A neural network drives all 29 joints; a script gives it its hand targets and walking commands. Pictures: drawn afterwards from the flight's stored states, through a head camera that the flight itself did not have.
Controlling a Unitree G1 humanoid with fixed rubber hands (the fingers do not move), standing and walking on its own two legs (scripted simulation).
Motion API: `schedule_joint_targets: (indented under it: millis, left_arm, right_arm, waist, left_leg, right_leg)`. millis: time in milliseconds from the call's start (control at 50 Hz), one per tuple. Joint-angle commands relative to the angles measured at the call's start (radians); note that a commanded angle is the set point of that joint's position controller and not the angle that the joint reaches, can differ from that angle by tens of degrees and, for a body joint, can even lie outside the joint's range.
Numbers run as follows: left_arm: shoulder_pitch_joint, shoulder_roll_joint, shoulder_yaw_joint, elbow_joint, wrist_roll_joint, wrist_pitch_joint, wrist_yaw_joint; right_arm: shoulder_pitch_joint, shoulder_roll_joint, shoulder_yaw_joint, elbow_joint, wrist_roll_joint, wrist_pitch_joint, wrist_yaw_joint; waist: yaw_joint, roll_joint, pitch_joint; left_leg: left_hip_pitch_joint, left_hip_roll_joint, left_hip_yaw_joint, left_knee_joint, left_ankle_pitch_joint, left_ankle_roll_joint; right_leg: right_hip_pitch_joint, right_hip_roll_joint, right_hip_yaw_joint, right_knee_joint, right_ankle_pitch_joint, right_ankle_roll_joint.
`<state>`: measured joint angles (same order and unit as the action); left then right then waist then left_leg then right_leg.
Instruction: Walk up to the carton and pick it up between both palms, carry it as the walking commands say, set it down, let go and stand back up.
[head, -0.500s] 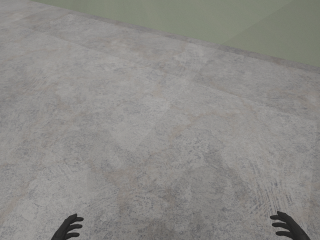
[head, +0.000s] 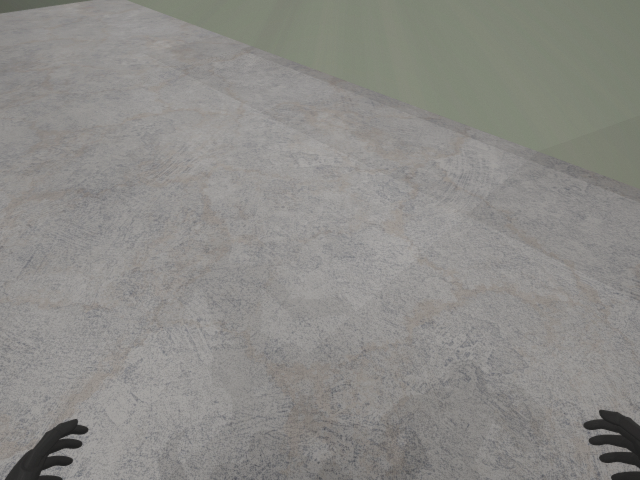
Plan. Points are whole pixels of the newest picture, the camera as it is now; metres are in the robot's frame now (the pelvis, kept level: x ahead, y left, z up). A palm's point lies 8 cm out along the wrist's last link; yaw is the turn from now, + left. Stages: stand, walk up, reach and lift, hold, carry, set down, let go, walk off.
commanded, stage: walk up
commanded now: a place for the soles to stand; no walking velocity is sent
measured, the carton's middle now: out of the picture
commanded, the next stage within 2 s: none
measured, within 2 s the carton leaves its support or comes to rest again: neither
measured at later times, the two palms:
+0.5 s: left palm (2, 411) +0.24 +0.45 -0.04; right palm (494, 318) +0.38 -0.26 -0.03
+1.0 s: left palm (32, 298) +0.46 +0.54 -0.08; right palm (341, 173) +0.83 -0.03 -0.05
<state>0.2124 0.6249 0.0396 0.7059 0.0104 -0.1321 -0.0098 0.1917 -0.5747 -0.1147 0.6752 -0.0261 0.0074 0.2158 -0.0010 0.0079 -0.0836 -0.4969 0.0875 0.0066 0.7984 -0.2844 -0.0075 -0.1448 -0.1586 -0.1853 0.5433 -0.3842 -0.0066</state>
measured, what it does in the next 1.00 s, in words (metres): walks ahead, turning left: left foot, then right foot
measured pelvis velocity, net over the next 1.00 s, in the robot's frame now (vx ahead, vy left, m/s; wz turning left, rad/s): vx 0.52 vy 0.18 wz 0.47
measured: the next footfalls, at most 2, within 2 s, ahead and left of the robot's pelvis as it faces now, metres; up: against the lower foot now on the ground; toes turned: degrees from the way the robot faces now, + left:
left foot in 0.02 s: +0.11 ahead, +0.12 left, +0.00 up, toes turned +3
right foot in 0.54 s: +0.40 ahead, -0.04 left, +0.00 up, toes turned +13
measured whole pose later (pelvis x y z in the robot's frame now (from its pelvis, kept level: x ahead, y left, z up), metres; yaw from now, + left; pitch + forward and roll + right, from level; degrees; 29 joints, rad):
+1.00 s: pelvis +0.52 +0.18 -0.02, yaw +27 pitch +0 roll +0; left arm 0.24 0.55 0.04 0.81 0.01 -0.13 -0.03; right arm 0.11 -0.49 -0.07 0.74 -0.03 -0.05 0.16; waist 0.01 -0.02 -0.04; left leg -0.55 0.03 0.05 0.73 -0.18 0.04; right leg -0.07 -0.12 -0.17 0.96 -0.54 0.02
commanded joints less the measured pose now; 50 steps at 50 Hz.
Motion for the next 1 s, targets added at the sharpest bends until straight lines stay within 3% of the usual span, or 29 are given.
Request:
schedule_joint_targets:
  millis: [0, 40, 80, 120, 180, 240, 320, 340, 380, 400, 440, 460, 480, 500, 540, 560, 620, 660, 740, 760, 800, 840, 860, 880, 900, 920, 940, 960, 980]
  left_arm:
    - [-0.208, 0.155, 0.064, -0.028, 0.006, 0.001, -0.009]
    - [-0.173, 0.192, 0.074, 0.007, -0.009, -0.004, -0.020]
    - [-0.174, 0.168, 0.063, 0.032, -0.019, -0.003, -0.016]
    - [-0.173, 0.168, 0.074, 0.023, -0.013, -0.003, -0.011]
    - [-0.194, 0.159, 0.077, 0.056, -0.005, 0.018, -0.007]
    - [-0.152, 0.126, 0.061, 0.071, -0.009, 0.038, -0.014]
    - [-0.205, 0.136, 0.066, 0.051, -0.020, 0.033, -0.015]
    - [-0.255, 0.118, 0.055, 0.025, -0.023, 0.024, -0.013]
    - [-0.250, 0.114, 0.053, 0.024, -0.020, 0.018, -0.015]
    - [-0.229, 0.097, 0.046, 0.027, -0.023, 0.009, -0.010]
    - [-0.085, 0.076, 0.054, 0.069, -0.033, -0.006, 0.001]
    - [0.080, 0.100, 0.066, 0.110, -0.025, -0.023, 0.011]
    - [0.210, 0.187, 0.097, 0.135, -0.017, -0.030, 0.016]
    - [0.303, 0.266, 0.134, 0.151, -0.006, -0.024, 0.025]
    - [0.199, 0.259, 0.126, 0.097, 0.004, -0.022, 0.025]
    - [0.138, 0.194, 0.117, 0.077, -0.002, -0.026, 0.022]
    - [0.073, 0.148, 0.113, 0.073, -0.011, -0.029, 0.009]
    - [0.088, 0.198, 0.121, 0.081, -0.010, -0.029, 0.010]
    - [0.037, 0.177, 0.100, 0.088, -0.028, -0.035, -0.012]
    - [-0.036, 0.183, 0.096, 0.071, -0.024, -0.040, -0.017]
    - [-0.034, 0.173, 0.085, 0.073, -0.030, -0.031, -0.028]
    - [-0.060, 0.162, 0.077, 0.060, -0.032, -0.024, -0.023]
    - [-0.074, 0.143, 0.078, 0.044, -0.020, -0.022, -0.020]
    - [-0.075, 0.107, 0.076, 0.037, -0.025, -0.018, -0.011]
    - [-0.058, 0.043, 0.058, 0.009, -0.019, -0.020, -0.020]
    - [0.008, 0.071, 0.060, 0.019, -0.017, -0.026, -0.022]
    - [-0.003, 0.113, 0.066, 0.029, -0.003, -0.024, -0.031]
    - [-0.012, 0.145, 0.070, 0.020, -0.010, -0.027, -0.032]
    - [-0.033, 0.101, 0.043, 0.031, -0.019, -0.027, -0.039]
  right_arm:
    - [0.112, -0.324, -0.102, 0.000, -0.026, -0.031, -0.052]
    - [0.023, -0.248, -0.091, -0.035, 0.004, -0.035, -0.068]
    - [0.035, -0.186, -0.075, -0.037, -0.009, -0.043, -0.072]
    - [0.106, -0.193, -0.076, -0.035, -0.012, -0.047, -0.064]
    - [0.050, -0.166, -0.064, -0.047, -0.015, -0.050, -0.074]
    - [-0.002, -0.145, -0.059, -0.062, -0.020, -0.048, -0.078]
    - [0.071, -0.192, -0.065, -0.032, -0.022, -0.055, -0.080]
    - [0.111, -0.171, -0.063, -0.037, -0.005, -0.056, -0.086]
    - [0.132, -0.178, -0.060, -0.009, -0.007, -0.056, -0.090]
    - [0.118, -0.177, -0.062, -0.029, -0.005, -0.060, -0.089]
    - [0.042, -0.138, -0.046, -0.053, 0.003, -0.064, -0.092]
    - [-0.015, -0.139, -0.033, -0.058, 0.002, -0.067, -0.091]
    - [-0.016, -0.078, -0.010, -0.078, 0.005, -0.071, -0.089]
    - [-0.016, -0.010, 0.020, -0.087, -0.006, -0.087, -0.094]
    - [-0.075, -0.080, 0.016, -0.066, -0.030, -0.102, -0.099]
    - [-0.050, -0.076, 0.022, -0.044, -0.027, -0.099, -0.092]
    - [-0.135, -0.093, 0.027, -0.027, 0.003, -0.095, -0.064]
    - [-0.228, -0.098, 0.025, -0.032, -0.003, -0.095, -0.056]
    - [-0.242, -0.068, 0.020, -0.013, 0.009, -0.079, -0.025]
    - [-0.213, -0.045, 0.022, 0.005, 0.015, -0.075, -0.020]
    - [-0.211, -0.060, 0.013, 0.026, 0.016, -0.061, -0.014]
    - [-0.113, -0.107, -0.018, 0.048, 0.016, -0.056, -0.032]
    - [0.055, -0.140, -0.039, 0.094, 0.003, -0.058, -0.049]
    - [0.198, -0.193, -0.059, 0.115, 0.001, -0.058, -0.069]
    - [0.256, -0.254, -0.071, 0.145, -0.013, -0.061, -0.093]
    - [0.201, -0.250, -0.062, 0.099, 0.011, -0.066, -0.103]
    - [0.150, -0.258, -0.053, 0.079, 0.017, -0.066, -0.116]
    - [0.067, -0.219, -0.041, 0.067, 0.023, -0.065, -0.118]
    - [0.045, -0.169, -0.032, 0.083, 0.020, -0.068, -0.125]
  waist:
    - [-0.139, 0.263, 0.144]
    - [-0.091, 0.055, 0.085]
    - [-0.091, 0.135, 0.031]
    - [-0.101, 0.163, 0.003]
    - [-0.092, 0.097, 0.070]
    - [-0.052, 0.156, 0.130]
    - [-0.075, 0.132, 0.122]
    - [-0.106, 0.061, 0.107]
    - [-0.121, 0.124, 0.035]
    - [-0.102, 0.122, -0.011]
    - [-0.021, 0.094, -0.141]
    - [0.087, 0.045, -0.228]
    - [0.153, -0.137, -0.297]
    - [0.194, -0.259, -0.331]
    - [0.138, -0.129, -0.177]
    - [0.115, -0.053, -0.123]
    - [0.120, -0.079, -0.068]
    - [0.119, -0.063, 0.002]
    - [0.053, -0.110, 0.095]
    - [0.003, -0.166, 0.125]
    - [-0.012, -0.144, 0.171]
    - [-0.076, -0.082, 0.100]
    - [-0.155, -0.002, -0.003]
    - [-0.240, 0.182, -0.050]
    - [-0.203, 0.390, -0.010]
    - [-0.140, 0.324, -0.018]
    - [-0.106, 0.179, -0.032]
    - [-0.092, 0.085, -0.012]
    - [-0.086, 0.119, 0.001]
  left_leg:
    - [0.301, 0.173, -0.757, -0.740, -0.551, 0.105]
    - [0.377, 0.126, -0.590, -0.668, -0.287, 0.119]
    - [0.448, 0.062, -0.463, -0.608, -0.071, 0.117]
    - [0.456, 0.070, -0.491, -0.595, -0.004, 0.158]
    - [0.363, 0.007, -0.422, -0.716, -0.050, 0.012]
    - [0.235, -0.043, -0.373, -0.796, -0.119, -0.029]
    - [0.404, 0.017, -0.404, -0.720, -0.112, 0.094]
    - [0.475, 0.024, -0.410, -0.675, -0.003, 0.108]
    - [0.557, 0.023, -0.434, -0.598, 0.098, 0.129]
    - [0.552, 0.073, -0.450, -0.567, 0.188, 0.157]
    - [0.502, 0.009, -0.359, -0.384, 0.444, 0.125]
    - [0.316, -0.035, -0.304, -0.209, 0.489, 0.099]
    - [0.026, -0.108, -0.220, -0.004, 0.370, 0.054]
    - [-0.259, -0.161, -0.161, 0.204, -0.137, 0.014]
    - [-0.311, -0.025, -0.181, 0.331, -0.143, 0.003]
    - [-0.301, -0.015, -0.176, 0.269, -0.096, 0.015]
    - [-0.212, 0.021, -0.131, 0.030, -0.061, -0.038]
    - [-0.235, 0.038, -0.124, -0.020, -0.061, -0.030]
    - [-0.161, 0.019, 0.014, -0.166, 0.125, 0.009]
    - [-0.059, 0.005, 0.038, -0.201, 0.177, 0.004]
    - [0.058, -0.036, 0.135, -0.174, 0.224, 0.005]
    - [0.256, -0.090, 0.140, -0.208, 0.190, 0.054]
    - [0.481, -0.139, 0.118, -0.163, 0.073, 0.128]
    - [0.655, -0.050, -0.113, -0.334, -0.201, 0.214]
    - [0.707, 0.130, -0.518, -0.513, -0.227, 0.280]
    - [0.736, 0.195, -0.712, -0.569, -0.194, 0.280]
    - [0.670, 0.203, -0.708, -0.563, -0.179, 0.248]
    - [0.622, 0.138, -0.583, -0.519, -0.185, 0.273]
    - [0.608, 0.130, -0.461, -0.504, -0.038, 0.257]
  right_leg:
    - [-0.757, 0.072, 0.207, 0.703, -0.094, -0.009]
    - [-0.661, 0.041, 0.201, 0.576, 0.030, -0.015]
    - [-0.627, 0.074, 0.191, 0.461, 0.054, 0.007]
    - [-0.613, 0.075, 0.175, 0.415, 0.063, 0.007]
    - [-0.582, 0.110, 0.118, 0.366, 0.180, 0.016]
    - [-0.514, 0.122, 0.093, 0.335, 0.258, 0.021]
    - [-0.561, 0.127, 0.076, 0.164, 0.196, 0.027]
    - [-0.603, 0.119, 0.081, 0.094, 0.214, 0.023]
    - [-0.537, 0.119, 0.103, 0.065, 0.173, 0.016]
    - [-0.451, 0.115, 0.117, 0.016, 0.231, 0.013]
    - [-0.150, 0.132, 0.118, -0.170, 0.238, -0.001]
    - [0.155, 0.051, 0.184, -0.229, 0.302, -0.035]
    - [0.457, -0.056, 0.267, -0.204, 0.280, -0.080]
    - [0.653, -0.337, 0.577, -0.199, 0.159, -0.149]
    - [0.485, -0.386, 0.555, -0.195, 0.159, -0.234]
    - [0.418, -0.315, 0.445, -0.213, 0.196, -0.226]
    - [0.338, -0.227, 0.249, -0.234, 0.242, -0.206]
    - [0.312, -0.269, 0.260, -0.245, 0.314, -0.205]
    - [0.152, -0.200, 0.037, -0.284, 0.315, -0.149]
    - [0.048, -0.167, -0.033, -0.296, 0.324, -0.140]
    - [-0.061, -0.108, -0.091, -0.271, 0.355, -0.115]
    - [-0.142, -0.065, -0.110, -0.083, 0.455, -0.088]
    - [-0.227, -0.029, -0.099, 0.160, 0.483, -0.064]
    - [-0.418, 0.068, -0.136, 0.539, 0.463, -0.035]
    - [-0.615, 0.180, -0.025, 0.755, -0.052, -0.007]
    - [-0.679, 0.174, 0.144, 0.778, -0.126, -0.030]
    - [-0.638, 0.119, 0.207, 0.724, -0.119, -0.065]
    - [-0.631, 0.070, 0.215, 0.645, 0.000, -0.061]
    - [-0.618, 0.088, 0.221, 0.546, 0.032, -0.060]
